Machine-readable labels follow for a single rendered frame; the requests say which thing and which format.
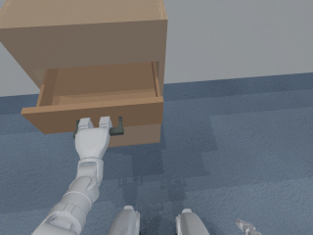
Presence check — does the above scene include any left robot forearm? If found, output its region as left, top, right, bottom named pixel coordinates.
left=30, top=157, right=104, bottom=235

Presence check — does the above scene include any cabinet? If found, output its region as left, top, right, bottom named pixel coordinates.
left=0, top=0, right=168, bottom=148

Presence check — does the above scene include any left robot hand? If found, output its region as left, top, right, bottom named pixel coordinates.
left=74, top=116, right=112, bottom=160

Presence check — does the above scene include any right robot hand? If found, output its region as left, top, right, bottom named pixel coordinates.
left=235, top=219, right=262, bottom=235

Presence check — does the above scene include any handle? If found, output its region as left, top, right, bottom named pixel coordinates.
left=72, top=117, right=124, bottom=139

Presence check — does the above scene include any robot left shin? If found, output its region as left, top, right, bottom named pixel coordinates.
left=124, top=206, right=134, bottom=211

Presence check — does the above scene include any robot left upper arm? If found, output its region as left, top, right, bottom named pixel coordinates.
left=34, top=222, right=77, bottom=235

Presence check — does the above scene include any robot right thigh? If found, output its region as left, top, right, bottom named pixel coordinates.
left=175, top=212, right=209, bottom=235

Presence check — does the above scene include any drawer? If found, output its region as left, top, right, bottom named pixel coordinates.
left=21, top=62, right=164, bottom=134

